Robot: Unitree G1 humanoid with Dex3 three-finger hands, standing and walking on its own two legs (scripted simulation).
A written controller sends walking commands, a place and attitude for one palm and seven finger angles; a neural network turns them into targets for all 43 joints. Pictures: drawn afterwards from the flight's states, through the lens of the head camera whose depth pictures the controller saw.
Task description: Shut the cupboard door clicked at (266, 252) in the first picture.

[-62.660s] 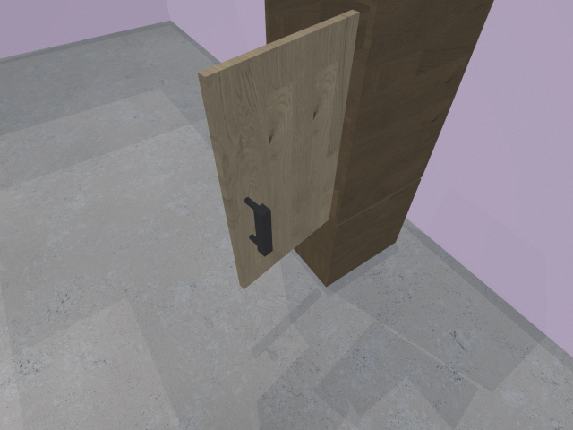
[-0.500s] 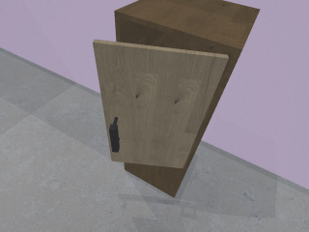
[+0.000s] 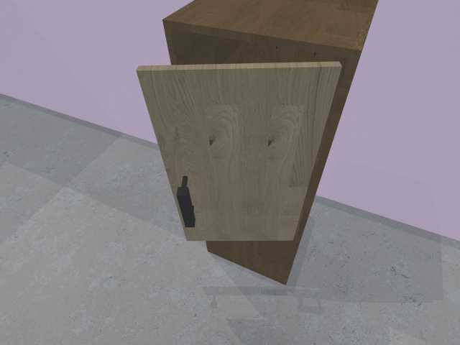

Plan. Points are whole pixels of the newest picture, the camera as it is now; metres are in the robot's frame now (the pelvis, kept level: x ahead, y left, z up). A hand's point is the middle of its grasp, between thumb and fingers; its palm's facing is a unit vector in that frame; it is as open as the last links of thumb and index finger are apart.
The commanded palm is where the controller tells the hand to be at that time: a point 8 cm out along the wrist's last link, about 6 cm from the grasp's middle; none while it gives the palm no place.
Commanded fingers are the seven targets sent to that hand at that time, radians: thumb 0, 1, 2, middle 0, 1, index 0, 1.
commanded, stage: come to a stop and stand still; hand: left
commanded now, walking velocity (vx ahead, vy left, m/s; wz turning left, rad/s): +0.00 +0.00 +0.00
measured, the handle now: (187, 201) +0.46 +0.14 -0.09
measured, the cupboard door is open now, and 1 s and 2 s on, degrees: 24 24 24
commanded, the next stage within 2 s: look again from close up in 0.64 s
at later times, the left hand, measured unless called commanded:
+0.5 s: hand out of the picture +0.01 +0.17 -0.18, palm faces +0.03 -0.99 -0.14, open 7.3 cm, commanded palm none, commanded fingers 0.00 0.90 0.90 -0.20 -0.30 -0.20 -0.30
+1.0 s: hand out of the picture +0.02 +0.18 -0.18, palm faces +0.02 -0.99 -0.17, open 7.3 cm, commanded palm none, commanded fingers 0.00 0.90 0.90 -0.20 -0.30 -0.20 -0.30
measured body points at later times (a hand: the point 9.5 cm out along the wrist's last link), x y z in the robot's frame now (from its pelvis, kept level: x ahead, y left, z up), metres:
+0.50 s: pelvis +0.03 +0.02 +0.00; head +0.04 +0.02 +0.45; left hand +0.01 +0.22 -0.16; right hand +0.03 -0.20 -0.16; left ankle +0.00 +0.04 -0.74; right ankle +0.00 -0.10 -0.74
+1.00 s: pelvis +0.02 +0.02 +0.00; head +0.04 +0.02 +0.45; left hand +0.02 +0.23 -0.16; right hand +0.00 -0.19 -0.16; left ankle +0.00 +0.04 -0.74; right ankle +0.00 -0.10 -0.74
